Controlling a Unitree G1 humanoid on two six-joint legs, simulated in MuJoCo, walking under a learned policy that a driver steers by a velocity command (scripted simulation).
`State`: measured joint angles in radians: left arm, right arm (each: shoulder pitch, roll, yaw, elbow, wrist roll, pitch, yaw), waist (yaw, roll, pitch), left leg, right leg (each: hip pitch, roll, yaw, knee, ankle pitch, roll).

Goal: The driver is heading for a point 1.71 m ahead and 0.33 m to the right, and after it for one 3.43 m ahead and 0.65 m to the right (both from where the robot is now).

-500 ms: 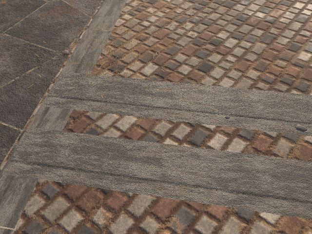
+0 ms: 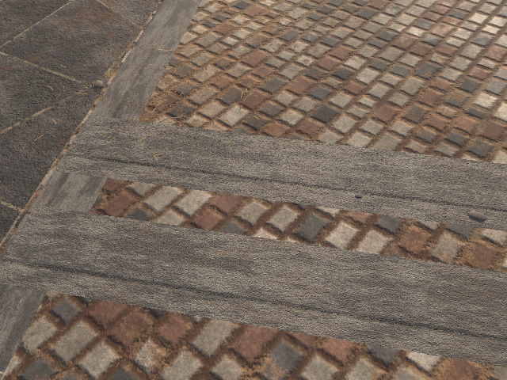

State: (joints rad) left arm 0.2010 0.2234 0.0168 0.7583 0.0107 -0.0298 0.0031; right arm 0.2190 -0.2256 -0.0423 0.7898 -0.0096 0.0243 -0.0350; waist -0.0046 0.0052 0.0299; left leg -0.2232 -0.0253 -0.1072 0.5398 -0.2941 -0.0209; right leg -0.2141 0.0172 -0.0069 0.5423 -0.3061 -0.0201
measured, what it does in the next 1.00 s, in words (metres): walks ahead: left foot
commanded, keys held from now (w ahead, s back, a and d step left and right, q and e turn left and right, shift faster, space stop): no key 0.32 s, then w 0.68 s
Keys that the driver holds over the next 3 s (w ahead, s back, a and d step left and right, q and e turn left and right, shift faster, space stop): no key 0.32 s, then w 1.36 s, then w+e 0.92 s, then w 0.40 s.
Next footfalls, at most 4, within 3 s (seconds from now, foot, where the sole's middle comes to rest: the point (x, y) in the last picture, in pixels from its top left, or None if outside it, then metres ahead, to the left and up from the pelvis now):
0.66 left None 0.12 0.15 -0.77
1.14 right None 0.48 -0.08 -0.77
1.68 left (212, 287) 0.79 0.16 -0.77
2.26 right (295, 216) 1.06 -0.11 -0.77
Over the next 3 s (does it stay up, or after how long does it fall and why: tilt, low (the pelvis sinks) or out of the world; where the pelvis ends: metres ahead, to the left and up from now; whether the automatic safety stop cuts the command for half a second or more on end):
stays up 1.32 -0.11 0.01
